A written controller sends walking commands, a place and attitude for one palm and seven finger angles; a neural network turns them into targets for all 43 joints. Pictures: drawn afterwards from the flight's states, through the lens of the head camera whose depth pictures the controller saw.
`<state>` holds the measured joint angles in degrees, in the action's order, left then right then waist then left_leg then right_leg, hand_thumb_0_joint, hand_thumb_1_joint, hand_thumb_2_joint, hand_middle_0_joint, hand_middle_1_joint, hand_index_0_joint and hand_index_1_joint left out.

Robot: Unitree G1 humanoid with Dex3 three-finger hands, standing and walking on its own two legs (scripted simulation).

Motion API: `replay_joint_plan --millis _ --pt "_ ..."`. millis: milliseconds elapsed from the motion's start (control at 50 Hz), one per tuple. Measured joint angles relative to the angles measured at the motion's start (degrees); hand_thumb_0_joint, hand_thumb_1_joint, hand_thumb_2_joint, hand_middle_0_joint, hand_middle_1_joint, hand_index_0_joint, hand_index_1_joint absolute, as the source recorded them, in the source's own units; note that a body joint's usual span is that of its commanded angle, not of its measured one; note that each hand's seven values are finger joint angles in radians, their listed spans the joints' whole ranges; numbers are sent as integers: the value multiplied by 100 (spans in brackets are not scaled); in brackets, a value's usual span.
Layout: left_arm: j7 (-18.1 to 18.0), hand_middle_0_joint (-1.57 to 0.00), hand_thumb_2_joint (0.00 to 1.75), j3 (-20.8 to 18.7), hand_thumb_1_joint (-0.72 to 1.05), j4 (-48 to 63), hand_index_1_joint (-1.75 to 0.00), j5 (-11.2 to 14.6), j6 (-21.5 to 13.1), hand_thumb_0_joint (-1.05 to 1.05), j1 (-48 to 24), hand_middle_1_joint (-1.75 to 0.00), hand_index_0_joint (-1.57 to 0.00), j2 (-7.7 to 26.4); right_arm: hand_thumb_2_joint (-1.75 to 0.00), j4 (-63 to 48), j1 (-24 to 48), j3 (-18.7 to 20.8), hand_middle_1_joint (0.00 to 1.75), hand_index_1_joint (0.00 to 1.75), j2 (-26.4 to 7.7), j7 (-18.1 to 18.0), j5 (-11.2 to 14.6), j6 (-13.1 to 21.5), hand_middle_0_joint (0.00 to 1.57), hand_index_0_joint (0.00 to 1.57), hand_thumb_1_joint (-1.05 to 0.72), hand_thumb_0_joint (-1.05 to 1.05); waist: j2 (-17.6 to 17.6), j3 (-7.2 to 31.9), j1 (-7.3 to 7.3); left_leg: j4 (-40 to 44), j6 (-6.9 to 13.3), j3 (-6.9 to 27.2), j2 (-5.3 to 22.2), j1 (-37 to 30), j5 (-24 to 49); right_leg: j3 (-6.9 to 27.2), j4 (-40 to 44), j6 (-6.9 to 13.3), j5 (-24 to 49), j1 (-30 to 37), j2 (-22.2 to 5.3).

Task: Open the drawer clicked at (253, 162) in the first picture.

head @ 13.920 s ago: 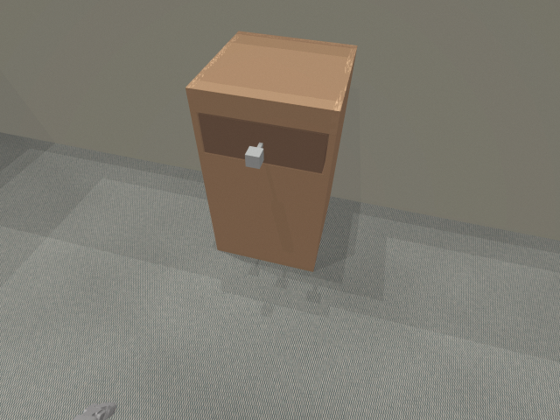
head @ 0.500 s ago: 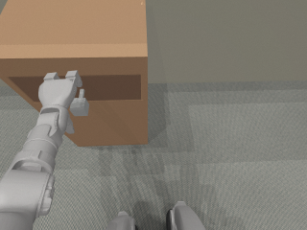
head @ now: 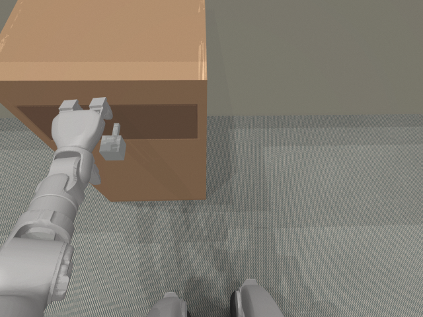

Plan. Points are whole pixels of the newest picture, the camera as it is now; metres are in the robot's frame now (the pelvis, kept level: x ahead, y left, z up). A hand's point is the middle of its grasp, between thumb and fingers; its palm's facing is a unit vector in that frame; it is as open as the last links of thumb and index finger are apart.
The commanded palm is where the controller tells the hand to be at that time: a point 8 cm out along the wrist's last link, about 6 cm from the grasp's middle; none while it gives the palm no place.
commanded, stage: move the hooked fingers above the handle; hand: left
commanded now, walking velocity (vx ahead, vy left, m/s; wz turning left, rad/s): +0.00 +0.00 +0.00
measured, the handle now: (114, 140) +0.51 +0.22 -0.08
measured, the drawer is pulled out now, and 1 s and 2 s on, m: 0.00 0.00 0.00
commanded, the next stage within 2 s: lower the fingers behind the handle in 0.24 s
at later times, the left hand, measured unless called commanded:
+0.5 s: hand (92, 151) +0.44 +0.23 -0.03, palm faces -0.13 +0.01 -0.99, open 13.8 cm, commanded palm +0.44 +0.22 +0.03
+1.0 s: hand (100, 155) +0.45 +0.23 -0.06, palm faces -0.11 -0.03 -0.99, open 13.8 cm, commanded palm +0.44 +0.23 -0.01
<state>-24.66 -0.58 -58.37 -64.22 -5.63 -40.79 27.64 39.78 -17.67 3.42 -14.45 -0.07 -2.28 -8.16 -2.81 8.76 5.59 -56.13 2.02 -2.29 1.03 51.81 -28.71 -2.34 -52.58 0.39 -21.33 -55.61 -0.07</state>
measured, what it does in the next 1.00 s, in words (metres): stands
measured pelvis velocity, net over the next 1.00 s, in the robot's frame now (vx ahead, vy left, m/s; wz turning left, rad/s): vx -0.02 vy -0.01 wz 0.01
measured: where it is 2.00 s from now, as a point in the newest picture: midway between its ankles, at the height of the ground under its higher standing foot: outside the picture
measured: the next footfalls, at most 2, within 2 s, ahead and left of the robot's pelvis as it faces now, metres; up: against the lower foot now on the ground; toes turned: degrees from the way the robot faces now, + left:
none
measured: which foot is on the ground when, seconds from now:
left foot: down 0.00-1.00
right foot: down 0.00-1.00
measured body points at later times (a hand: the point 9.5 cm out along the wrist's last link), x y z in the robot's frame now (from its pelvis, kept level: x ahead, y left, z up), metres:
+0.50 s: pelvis -0.01 -0.01 +0.00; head +0.12 -0.02 +0.43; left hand +0.44 +0.23 +0.03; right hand +0.02 -0.28 -0.14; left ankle -0.03 +0.10 -0.68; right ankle +0.02 -0.12 -0.68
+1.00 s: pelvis -0.02 -0.01 -0.03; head +0.13 +0.00 +0.40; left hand +0.45 +0.23 -0.01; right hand +0.00 -0.28 -0.16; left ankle -0.03 +0.10 -0.68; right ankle +0.02 -0.12 -0.68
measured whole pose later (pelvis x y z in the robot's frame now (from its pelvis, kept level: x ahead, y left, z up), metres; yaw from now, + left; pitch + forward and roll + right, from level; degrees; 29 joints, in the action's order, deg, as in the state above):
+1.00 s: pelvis -0.02 -0.01 -0.03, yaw +0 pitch +28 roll -2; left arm -23.2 -1.2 -60.8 -64.4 -8.5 -43.6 29.8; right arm 41.1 -17.4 2.6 -14.3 -0.8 -2.8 -5.2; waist -2.5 9.9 6.9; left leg -64.8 1.6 -1.4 1.2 62.6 -30.3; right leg -3.1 -60.8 1.0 -22.7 -66.1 -0.2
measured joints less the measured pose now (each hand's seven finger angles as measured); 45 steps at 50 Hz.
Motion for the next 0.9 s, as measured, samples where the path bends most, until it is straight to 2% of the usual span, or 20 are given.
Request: replay_joint_plan --millis 120,180,240,300,360,460,520,600,660,700,800,860,900 --pt "303 -32 30 377 -49 37 -120 166 -65 0 -50 -120 -32 -206 -90 54 -71 39 30 30 37 -44 13 50 21 21 -91 1 0 56 -41 164 -18 69 -14 -221 62 -65 185 11 43 260 -10" --pt "311 -32 30 336 -49 81 -120 100 -243 0 16 -120 -32 -341 -90 30 -72 9 30 30 28 -43 2 35 21 21 -91 1 26 116 0 189 -21 48 -4 -295 55 -45 195 17 38 316 3" --pt "142 -32 30 198 -49 67 -120 -30 -326 0 57 -120 -32 -391 -90 -21 -41 -27 30 30 3 -13 -16 16 21 21 -91 1 42 150 58 139 -25 11 6 -272 30 -9 116 26 16 262 13" --pt "-95 -32 30 32 -49 55 -120 -148 -235 0 79 -120 -32 -341 -90 -80 12 -45 30 30 -27 32 -28 -10 20 21 -91 1 42 125 81 53 -27 -35 17 -183 8 36 2 35 -1 139 24" --pt "-245 -32 30 -19 -49 -44 -120 -201 1 0 39 -120 -32 -226 -90 -110 51 -39 30 30 -48 52 -10 -17 20 21 -91 1 19 62 60 -5 -30 -60 15 -82 17 61 -80 41 3 18 21" --pt "-33 -32 30 59 -49 -272 -120 -22 232 0 -67 -120 -32 -48 -90 -51 53 -28 30 30 -38 -3 43 42 20 21 -91 1 7 -32 -6 17 -40 -42 -2 0 89 46 -74 49 54 -60 3" --pt "242 -32 30 206 -49 -276 -120 91 80 0 -105 -120 -32 -17 -90 2 -12 -11 30 30 -15 -70 47 125 20 21 -91 1 24 -30 -26 7 -55 18 -14 46 113 -12 -69 64 60 -75 -13" --pt "416 -32 30 182 -49 -148 -120 33 -414 0 -93 -120 -32 -5 -90 73 -62 -33 30 30 -20 -149 10 198 21 21 -91 1 76 73 25 -152 -74 78 -2 206 55 -71 -195 86 6 -205 -10" --pt "263 -32 30 77 -49 -84 -120 -101 -660 0 -114 -120 -32 25 -90 86 -57 -30 30 30 -53 -141 -33 222 21 21 -91 1 84 161 97 -371 -83 103 14 416 -33 -96 -385 100 -67 -403 -2" --pt "77 -32 30 -39 -49 -101 -120 -171 -693 0 -153 -120 -32 54 -90 83 -22 -34 30 30 -83 -109 -57 221 20 21 -91 1 80 184 135 -529 -80 96 29 570 -95 -90 -529 103 -111 -561 8" --pt "-305 -32 30 -189 -49 -345 -120 -220 -308 0 -293 -120 -32 152 -90 38 79 -41 30 30 -111 -3 -65 209 20 21 -91 1 49 141 169 -796 -59 51 47 897 -171 -45 -783 90 -152 -908 20" --pt "-261 -32 30 -174 -49 -494 -119 -180 -59 0 -350 -120 -32 207 -90 29 120 -64 30 30 -90 17 -41 214 20 20 -91 1 29 71 164 -845 -46 35 43 1007 -162 -29 -826 76 -134 -1020 16" --pt "-123 -32 30 -144 -49 -479 -119 -121 -18 0 -340 -120 -32 226 -90 36 116 -73 30 30 -62 1 -35 233 20 21 -91 1 21 43 153 -846 -40 38 37 1046 -147 -30 -820 68 -118 -1053 10"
